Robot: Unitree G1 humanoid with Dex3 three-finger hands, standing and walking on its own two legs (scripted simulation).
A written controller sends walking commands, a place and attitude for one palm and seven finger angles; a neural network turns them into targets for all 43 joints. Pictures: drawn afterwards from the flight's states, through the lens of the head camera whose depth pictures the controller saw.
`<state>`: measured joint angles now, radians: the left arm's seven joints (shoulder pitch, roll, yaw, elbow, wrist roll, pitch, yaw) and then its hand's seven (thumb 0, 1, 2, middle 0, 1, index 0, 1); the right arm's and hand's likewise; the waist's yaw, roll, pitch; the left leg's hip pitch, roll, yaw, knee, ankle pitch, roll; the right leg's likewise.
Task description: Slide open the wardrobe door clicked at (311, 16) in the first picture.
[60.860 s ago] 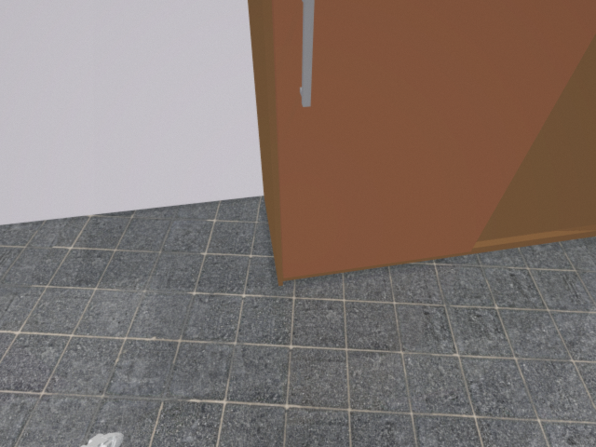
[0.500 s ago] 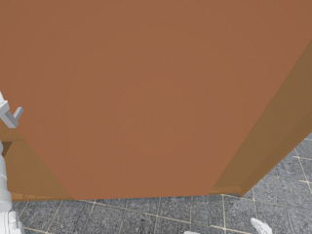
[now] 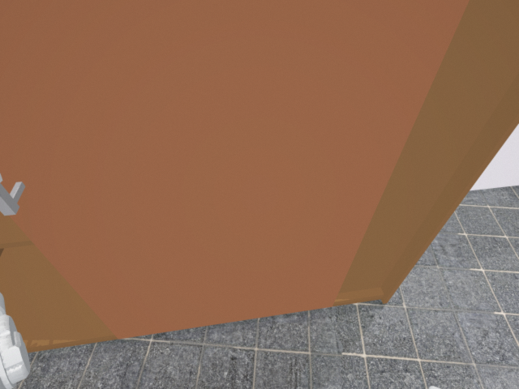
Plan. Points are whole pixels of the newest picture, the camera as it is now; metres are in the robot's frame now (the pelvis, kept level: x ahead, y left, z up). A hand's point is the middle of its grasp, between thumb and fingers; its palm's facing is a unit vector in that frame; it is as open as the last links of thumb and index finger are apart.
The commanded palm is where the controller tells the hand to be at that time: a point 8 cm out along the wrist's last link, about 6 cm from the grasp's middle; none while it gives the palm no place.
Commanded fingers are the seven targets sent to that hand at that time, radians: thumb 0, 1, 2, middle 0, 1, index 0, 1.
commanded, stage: stop walking and hold the door there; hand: left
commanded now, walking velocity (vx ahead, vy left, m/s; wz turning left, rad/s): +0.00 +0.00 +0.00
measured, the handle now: out of the picture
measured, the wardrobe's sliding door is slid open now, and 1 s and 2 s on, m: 0.55 0.55 0.55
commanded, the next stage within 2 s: loosen the grip on the handle in 1.60 s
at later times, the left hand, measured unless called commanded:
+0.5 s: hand out of the picture +0.38 +0.40 +0.16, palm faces +0.60 -0.75 -0.29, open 6.3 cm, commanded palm +0.32 +0.43 +0.14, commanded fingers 0.00 0.90 0.90 -0.45 -1.40 -0.45 -1.40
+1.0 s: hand out of the picture +0.37 +0.40 +0.15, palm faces +0.47 -0.84 -0.27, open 5.8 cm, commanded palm +0.33 +0.41 +0.14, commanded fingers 0.00 0.90 0.90 -0.45 -1.40 -0.45 -1.40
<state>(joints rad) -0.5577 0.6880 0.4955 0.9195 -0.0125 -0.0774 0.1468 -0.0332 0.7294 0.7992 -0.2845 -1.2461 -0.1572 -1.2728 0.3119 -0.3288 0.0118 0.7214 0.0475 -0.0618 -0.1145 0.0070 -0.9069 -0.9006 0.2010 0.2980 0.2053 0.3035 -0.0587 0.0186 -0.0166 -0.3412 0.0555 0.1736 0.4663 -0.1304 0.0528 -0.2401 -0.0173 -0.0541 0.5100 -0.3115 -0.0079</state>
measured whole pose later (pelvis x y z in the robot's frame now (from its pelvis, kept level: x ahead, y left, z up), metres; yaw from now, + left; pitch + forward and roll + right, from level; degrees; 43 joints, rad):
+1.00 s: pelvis -0.06 +0.09 +0.00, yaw +1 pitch +2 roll -1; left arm -0.68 0.53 0.32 0.66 -0.05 -0.03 0.11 -0.11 0.75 0.80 -0.36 -1.36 -0.26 -1.37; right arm 0.20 -0.25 0.07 0.66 0.03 -0.08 -0.06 0.01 -0.90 -0.90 0.20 0.30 0.21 0.30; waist 0.01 0.04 0.14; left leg -0.41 0.01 0.13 0.44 -0.08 0.07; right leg -0.15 0.04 -0.07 0.46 -0.34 -0.04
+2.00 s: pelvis -0.08 +0.08 -0.01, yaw +1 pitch +6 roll -2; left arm -0.83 0.59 0.44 0.96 0.08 -0.05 0.04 -0.01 0.01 0.49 -0.35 -1.32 -0.35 -1.35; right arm 0.30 -0.30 -0.02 0.70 0.00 -0.06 -0.04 0.00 -0.91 -0.90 0.20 0.30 0.21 0.30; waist -0.07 0.00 -0.02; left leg -0.55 0.04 0.11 0.53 -0.08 0.06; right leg -0.31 0.06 -0.09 0.58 -0.38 -0.06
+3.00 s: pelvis -0.07 +0.10 -0.02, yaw +2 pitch +8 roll -3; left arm -0.87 0.78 0.47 1.08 0.10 -0.08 -0.06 -0.01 -0.55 0.21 -0.25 -1.15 -0.25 -1.15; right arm 0.36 -0.29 0.03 0.69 0.02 -0.05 -0.10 0.00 -0.91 -0.90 0.20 0.30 0.21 0.30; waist -0.08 0.00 -0.03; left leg -0.64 0.01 0.09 0.61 -0.12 0.10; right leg -0.37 0.04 -0.12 0.62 -0.40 -0.03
